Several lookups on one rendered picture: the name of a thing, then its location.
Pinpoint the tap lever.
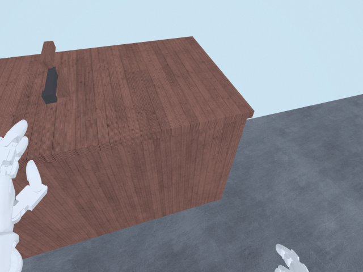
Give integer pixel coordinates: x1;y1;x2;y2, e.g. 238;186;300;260
41;67;58;104

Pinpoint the counter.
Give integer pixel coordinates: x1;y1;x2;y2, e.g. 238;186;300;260
0;36;254;259

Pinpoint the robot right hand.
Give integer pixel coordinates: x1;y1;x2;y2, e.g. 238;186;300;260
275;244;309;272

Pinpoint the robot left forearm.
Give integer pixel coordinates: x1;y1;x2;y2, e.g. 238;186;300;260
0;232;23;272

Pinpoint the robot left hand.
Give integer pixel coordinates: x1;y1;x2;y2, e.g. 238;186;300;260
0;120;48;233

